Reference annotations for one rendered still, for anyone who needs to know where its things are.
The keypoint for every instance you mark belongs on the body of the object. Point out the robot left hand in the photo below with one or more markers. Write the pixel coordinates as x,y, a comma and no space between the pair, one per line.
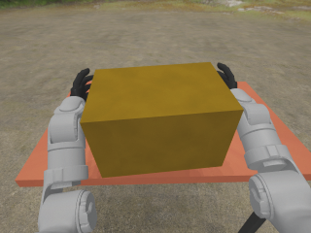
80,87

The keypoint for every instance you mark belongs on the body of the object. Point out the right robot forearm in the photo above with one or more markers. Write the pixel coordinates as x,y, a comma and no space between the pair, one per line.
264,151

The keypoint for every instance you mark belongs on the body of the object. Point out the carton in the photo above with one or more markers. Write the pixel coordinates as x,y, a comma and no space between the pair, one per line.
161,118

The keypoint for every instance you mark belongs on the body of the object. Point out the right robot upper arm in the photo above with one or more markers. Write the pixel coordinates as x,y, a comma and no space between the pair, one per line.
283,198

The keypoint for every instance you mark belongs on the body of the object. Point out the left robot forearm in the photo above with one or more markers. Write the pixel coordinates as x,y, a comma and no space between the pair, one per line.
66,149

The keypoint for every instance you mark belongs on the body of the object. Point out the robot right hand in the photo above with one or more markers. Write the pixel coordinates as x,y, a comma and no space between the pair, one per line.
227,76

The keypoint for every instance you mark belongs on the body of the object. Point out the table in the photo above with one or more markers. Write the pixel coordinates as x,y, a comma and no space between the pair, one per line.
233,170

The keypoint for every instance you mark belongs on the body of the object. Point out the left robot upper arm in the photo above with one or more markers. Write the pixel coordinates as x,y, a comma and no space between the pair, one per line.
68,212

